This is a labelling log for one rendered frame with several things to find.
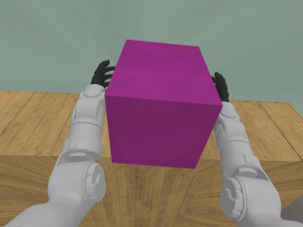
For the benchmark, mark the robot right hand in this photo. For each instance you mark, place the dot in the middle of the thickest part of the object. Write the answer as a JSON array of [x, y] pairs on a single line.
[[221, 87]]

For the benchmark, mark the robot right upper arm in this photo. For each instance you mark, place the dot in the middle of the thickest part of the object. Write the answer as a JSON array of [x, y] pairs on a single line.
[[252, 202]]

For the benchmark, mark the robot left upper arm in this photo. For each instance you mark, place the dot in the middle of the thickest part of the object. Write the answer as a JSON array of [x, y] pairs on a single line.
[[73, 190]]

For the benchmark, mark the carton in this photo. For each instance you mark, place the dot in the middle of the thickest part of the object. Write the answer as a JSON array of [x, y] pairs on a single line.
[[161, 105]]

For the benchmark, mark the left robot forearm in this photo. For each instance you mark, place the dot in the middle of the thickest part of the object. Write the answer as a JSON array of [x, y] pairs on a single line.
[[83, 143]]

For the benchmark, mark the pedestal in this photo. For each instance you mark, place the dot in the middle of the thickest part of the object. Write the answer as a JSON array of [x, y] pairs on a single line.
[[33, 126]]

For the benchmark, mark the robot left hand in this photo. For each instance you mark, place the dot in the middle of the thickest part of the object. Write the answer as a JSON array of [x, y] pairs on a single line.
[[99, 75]]

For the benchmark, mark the right robot forearm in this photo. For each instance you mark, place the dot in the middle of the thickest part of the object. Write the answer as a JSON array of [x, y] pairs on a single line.
[[237, 158]]

